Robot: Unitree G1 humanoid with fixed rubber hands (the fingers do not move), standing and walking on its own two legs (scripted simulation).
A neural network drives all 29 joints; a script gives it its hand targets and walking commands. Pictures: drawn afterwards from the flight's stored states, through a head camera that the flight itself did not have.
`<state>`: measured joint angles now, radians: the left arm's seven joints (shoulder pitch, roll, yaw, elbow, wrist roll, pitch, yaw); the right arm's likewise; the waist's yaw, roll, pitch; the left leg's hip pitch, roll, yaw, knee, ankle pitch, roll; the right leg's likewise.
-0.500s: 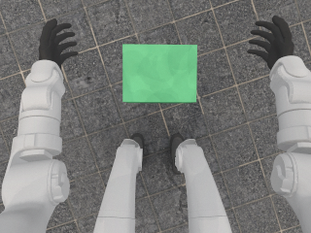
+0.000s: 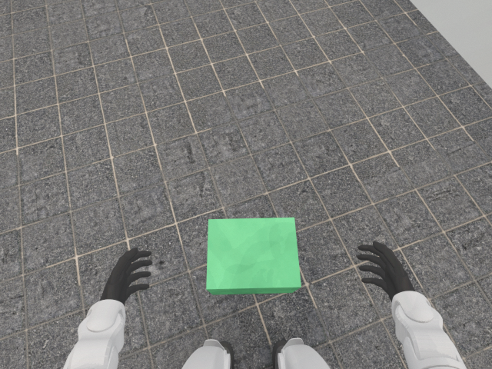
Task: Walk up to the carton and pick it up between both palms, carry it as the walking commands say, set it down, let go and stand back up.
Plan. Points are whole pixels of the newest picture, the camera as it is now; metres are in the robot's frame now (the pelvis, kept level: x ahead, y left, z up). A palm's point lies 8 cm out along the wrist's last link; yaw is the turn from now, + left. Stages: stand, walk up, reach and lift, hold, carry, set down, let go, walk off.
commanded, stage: let go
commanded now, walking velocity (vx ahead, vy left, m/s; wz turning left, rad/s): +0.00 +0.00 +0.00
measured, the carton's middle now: (251, 257) +0.41 -0.01 -0.64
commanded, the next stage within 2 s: stand in 0.64 s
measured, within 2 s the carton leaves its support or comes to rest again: neither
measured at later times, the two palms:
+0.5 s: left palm (99, 347) +0.17 +0.22 -0.04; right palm (429, 340) +0.18 -0.24 -0.04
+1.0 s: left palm out of the picture +0.12 +0.29 -0.05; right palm (483, 365) +0.15 -0.30 -0.03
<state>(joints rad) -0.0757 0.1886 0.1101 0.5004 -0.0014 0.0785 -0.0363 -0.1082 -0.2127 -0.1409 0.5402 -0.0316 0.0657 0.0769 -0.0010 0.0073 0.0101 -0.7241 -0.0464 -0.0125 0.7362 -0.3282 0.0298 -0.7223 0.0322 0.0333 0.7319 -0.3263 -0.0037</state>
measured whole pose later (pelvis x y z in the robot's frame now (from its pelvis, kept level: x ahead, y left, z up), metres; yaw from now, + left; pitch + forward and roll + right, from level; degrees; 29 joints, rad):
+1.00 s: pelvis +0.02 -0.01 +0.03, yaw +0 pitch -3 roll +0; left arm 0.30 0.35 0.05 0.77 0.05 0.00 0.01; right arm 0.26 -0.34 -0.06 0.76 -0.03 0.00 0.00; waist 0.02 -0.02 -0.14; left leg -0.13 -0.03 -0.03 0.48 -0.29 0.02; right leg -0.13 0.04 0.03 0.47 -0.29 -0.02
